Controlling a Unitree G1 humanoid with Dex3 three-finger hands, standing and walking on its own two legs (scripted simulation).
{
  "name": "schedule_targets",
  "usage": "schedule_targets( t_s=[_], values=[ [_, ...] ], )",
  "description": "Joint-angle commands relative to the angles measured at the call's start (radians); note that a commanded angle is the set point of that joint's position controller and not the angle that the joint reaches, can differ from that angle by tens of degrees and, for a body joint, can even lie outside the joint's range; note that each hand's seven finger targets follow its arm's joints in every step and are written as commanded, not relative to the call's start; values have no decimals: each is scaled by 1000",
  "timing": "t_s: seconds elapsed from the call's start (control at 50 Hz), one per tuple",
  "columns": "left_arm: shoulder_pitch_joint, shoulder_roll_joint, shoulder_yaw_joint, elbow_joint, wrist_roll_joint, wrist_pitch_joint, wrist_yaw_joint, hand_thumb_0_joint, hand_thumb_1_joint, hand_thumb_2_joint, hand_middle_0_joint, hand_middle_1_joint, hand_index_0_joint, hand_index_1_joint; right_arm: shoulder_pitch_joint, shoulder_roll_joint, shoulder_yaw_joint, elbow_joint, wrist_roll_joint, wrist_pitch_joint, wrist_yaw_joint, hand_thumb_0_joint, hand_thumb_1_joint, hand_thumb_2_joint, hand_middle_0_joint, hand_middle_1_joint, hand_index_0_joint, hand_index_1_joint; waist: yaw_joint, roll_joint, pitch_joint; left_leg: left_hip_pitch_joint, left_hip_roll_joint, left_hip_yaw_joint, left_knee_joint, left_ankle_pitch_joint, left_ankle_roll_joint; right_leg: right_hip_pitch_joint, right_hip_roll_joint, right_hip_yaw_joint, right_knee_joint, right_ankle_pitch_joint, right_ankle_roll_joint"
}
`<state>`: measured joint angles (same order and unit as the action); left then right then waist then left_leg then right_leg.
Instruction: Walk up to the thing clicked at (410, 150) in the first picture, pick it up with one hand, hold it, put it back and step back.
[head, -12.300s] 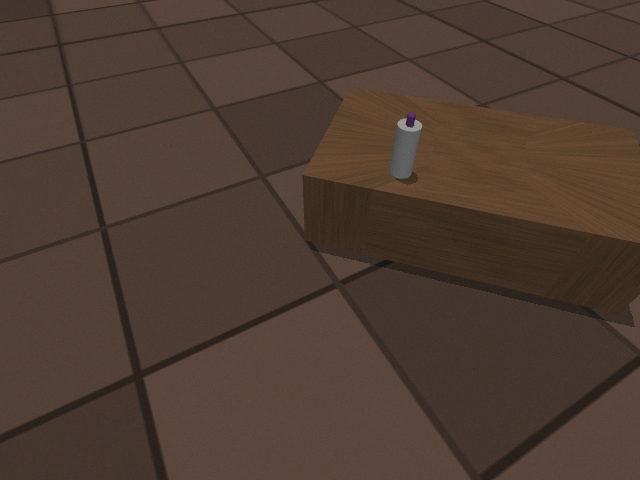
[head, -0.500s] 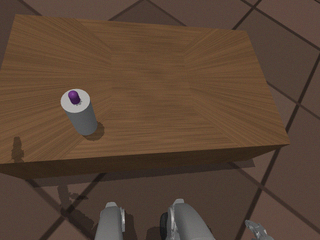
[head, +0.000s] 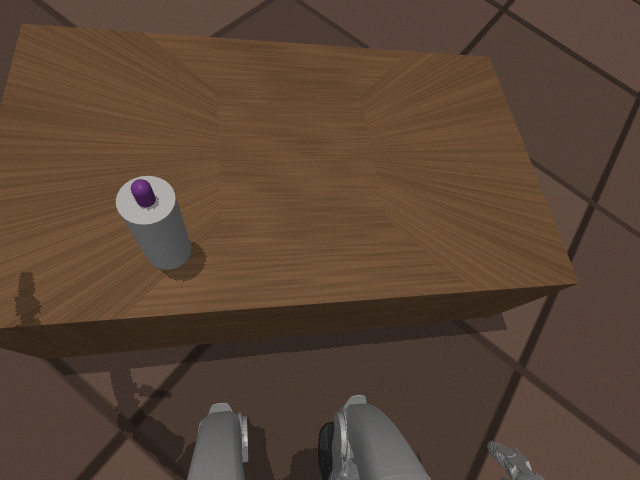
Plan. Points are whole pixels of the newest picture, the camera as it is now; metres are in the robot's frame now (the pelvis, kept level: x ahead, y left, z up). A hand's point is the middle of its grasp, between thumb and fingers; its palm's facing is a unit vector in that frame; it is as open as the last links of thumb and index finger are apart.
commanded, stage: go down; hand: left
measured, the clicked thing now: (156, 222) +0.51 +0.22 -0.19
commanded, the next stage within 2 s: none
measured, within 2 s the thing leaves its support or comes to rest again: neither
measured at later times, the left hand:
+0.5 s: hand out of the picture +0.42 +0.42 +0.08, palm faces +0.28 -0.96 +0.01, open 17.4 cm
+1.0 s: hand out of the picture +0.42 +0.43 +0.08, palm faces +0.31 -0.95 +0.01, open 17.5 cm
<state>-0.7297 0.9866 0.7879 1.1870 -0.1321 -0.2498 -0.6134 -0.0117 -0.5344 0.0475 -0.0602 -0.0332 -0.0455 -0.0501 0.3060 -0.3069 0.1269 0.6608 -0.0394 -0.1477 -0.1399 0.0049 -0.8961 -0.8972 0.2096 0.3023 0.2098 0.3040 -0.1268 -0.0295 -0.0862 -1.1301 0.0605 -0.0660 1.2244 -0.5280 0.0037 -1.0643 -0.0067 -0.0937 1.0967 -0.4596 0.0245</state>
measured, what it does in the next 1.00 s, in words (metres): stands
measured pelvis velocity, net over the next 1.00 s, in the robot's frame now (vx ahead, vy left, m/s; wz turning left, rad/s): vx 0.00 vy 0.00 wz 0.00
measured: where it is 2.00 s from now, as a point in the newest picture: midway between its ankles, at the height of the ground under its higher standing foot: outside the picture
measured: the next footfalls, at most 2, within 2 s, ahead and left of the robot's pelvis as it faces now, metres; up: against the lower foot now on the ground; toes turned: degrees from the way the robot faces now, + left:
none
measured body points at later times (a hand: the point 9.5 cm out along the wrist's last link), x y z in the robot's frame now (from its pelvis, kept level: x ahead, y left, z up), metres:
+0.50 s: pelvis +0.00 +0.00 +0.00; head +0.16 +0.06 +0.41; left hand +0.40 +0.47 +0.08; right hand +0.08 -0.27 -0.09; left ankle +0.02 +0.11 -0.64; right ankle +0.03 -0.15 -0.64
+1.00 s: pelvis +0.00 +0.00 -0.01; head +0.17 +0.07 +0.40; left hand +0.40 +0.48 +0.08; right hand +0.07 -0.27 -0.09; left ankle +0.02 +0.11 -0.64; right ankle +0.03 -0.15 -0.64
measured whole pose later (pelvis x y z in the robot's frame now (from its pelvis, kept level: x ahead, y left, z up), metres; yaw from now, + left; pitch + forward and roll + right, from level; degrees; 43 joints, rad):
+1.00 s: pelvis +0.00 +0.00 -0.01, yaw +0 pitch +26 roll -7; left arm -0.77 1.00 0.82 1.18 -0.15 -0.27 -0.61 -0.01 -0.53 0.05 -0.06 -0.04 -0.05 -0.06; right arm 0.30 -0.30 0.14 0.67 -0.04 -0.14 -0.14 0.00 -0.90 -0.90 0.21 0.30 0.21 0.30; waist -0.13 -0.03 -0.09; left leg -1.18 0.06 -0.08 1.26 -0.54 0.00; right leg -1.11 -0.01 -0.10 1.13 -0.47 0.02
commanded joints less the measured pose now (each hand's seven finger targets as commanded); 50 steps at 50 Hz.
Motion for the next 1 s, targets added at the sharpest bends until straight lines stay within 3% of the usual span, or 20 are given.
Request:
schedule_targets(
  t_s=[0.0,0.1,0.12,0.18,0.2,0.24,0.32,0.36,0.4,0.52,0.54,0.56,0.64,0.74,0.82,0.84,0.9,0.96,0.98],
  values=[
    [-269,412,35,-217,-39,-67,-13,0,-522,44,-62,-32,-47,-46,150,-225,-88,-29,-1,-20,-21,0,-893,-899,200,300,200,300,41,321,-473,503,-18,-42,-153,479,-17,84,25,20,-88,222,-60],
    [-295,424,37,-223,-39,-70,-12,0,-509,44,-60,-32,-47,-43,149,-224,-89,-32,-1,-19,-26,0,-892,-898,200,300,200,300,39,325,-491,495,-22,-38,-154,426,-14,96,25,24,-91,200,-60],
    [-287,408,35,-212,-43,-66,-12,0,-525,47,-62,-37,-48,-49,160,-226,-88,-25,-2,-18,-24,0,-895,-899,200,300,200,300,36,309,-495,496,-20,-42,-153,456,-15,103,26,18,-89,216,-61],
    [-272,441,54,-214,-38,-70,-9,0,-510,47,-61,-37,-48,-48,143,-222,-82,-36,0,-15,-26,0,-895,-899,200,300,200,300,52,304,-486,464,-25,-32,-144,452,-10,117,25,25,-89,227,-58],
    [-259,410,39,-187,-42,-68,-14,0,-509,45,-63,-37,-50,-48,163,-223,-84,-16,-2,-10,-25,0,-896,-899,200,300,200,300,44,306,-484,480,-24,-36,-141,477,-13,107,26,20,-87,236,-59],
    [-269,451,70,-216,-42,-77,-10,0,-512,51,-58,-39,-46,-50,134,-217,-78,-45,-1,-13,-24,0,-895,-899,200,300,200,300,50,294,-497,463,-25,-32,-133,466,-7,123,24,25,-86,237,-57],
    [-247,413,59,-231,-54,-78,-16,0,-517,52,-59,-39,-46,-51,138,-219,-80,-45,-1,-16,-24,0,-897,-899,200,300,200,300,45,308,-519,493,-23,-35,-127,523,-10,121,23,24,-77,269,-57],
    [-241,425,72,-226,-58,-77,-18,0,-518,61,-56,-41,-42,-53,143,-222,-82,-35,-1,-15,-24,0,-895,-899,200,300,200,300,47,304,-523,499,-21,-41,-123,561,-13,117,24,18,-73,286,-57],
    [-253,386,45,-238,-62,-78,-20,0,-512,42,-59,-35,-47,-45,139,-220,-84,-39,1,-17,-23,0,-896,-899,200,300,200,300,41,303,-507,514,-19,-43,-128,543,-13,91,26,20,-72,267,-57],
    [-293,403,46,-215,-56,-86,-7,0,-519,37,-60,-43,-53,-48,135,-219,-87,-29,1,-17,-25,0,-895,-897,200,300,200,300,39,305,-458,451,-23,-37,-145,392,-10,77,26,24,-80,185,-60],
    [-306,428,60,-230,-54,-89,-3,0,-510,36,-60,-40,-53,-45,130,-214,-78,-37,-2,-18,-25,0,-893,-897,200,300,200,300,44,307,-471,449,-24,-35,-143,394,-9,87,25,25,-79,186,-59],
    [-299,410,50,-208,-53,-88,-4,0,-521,41,-59,-42,-52,-48,128,-211,-76,-38,-1,-17,-25,0,-896,-897,200,300,200,300,34,295,-473,448,-22,-37,-141,399,-7,88,25,24,-77,193,-58],
    [-303,430,58,-209,-49,-89,-8,0,-521,49,-59,-43,-50,-51,130,-216,-71,-37,-6,-15,-23,0,-897,-899,200,300,200,300,39,319,-488,470,-19,-44,-128,476,-12,75,24,20,-65,229,-58],
    [-323,456,74,-224,-52,-88,-5,0,-529,46,-60,-44,-51,-53,138,-216,-70,-43,-3,-12,-21,0,-899,-899,200,300,200,300,43,316,-518,461,-22,-37,-124,449,-8,100,24,26,-69,223,-57],
    [-287,426,60,-186,-47,-77,-2,0,-539,55,-60,-55,-52,-63,139,-217,-73,-47,-2,-12,-20,0,-897,-899,200,300,200,300,27,284,-507,422,-25,-33,-121,432,-2,127,24,26,-75,236,-54],
    [-295,439,63,-210,-46,-78,-1,0,-542,44,-64,-50,-56,-58,137,-217,-73,-48,-2,-12,-20,0,-898,-898,200,300,200,300,39,296,-506,419,-26,-33,-125,431,-5,129,23,26,-72,234,-55],
    [-284,429,58,-209,-53,-79,-6,0,-520,54,-59,-47,-50,-56,164,-224,-78,-18,-4,-6,-19,0,-895,-898,200,300,200,300,36,319,-513,472,-21,-43,-111,510,-12,83,25,18,-63,253,-58],
    [-289,442,71,-236,-54,-84,1,0,-512,66,-53,-47,-43,-57,155,-224,-79,-23,-2,-6,-18,0,-893,-898,200,300,200,300,47,327,-512,489,-20,-46,-114,523,-15,71,25,16,-62,249,-60],
    [-291,463,93,-261,-56,-88,4,0,-518,60,-54,-49,-46,-57,141,-220,-74,-41,0,-6,-17,0,-895,-898,200,300,200,300,59,332,-529,496,-19,-50,-124,518,-16,78,25,13,-58,242,-61]
  ],
)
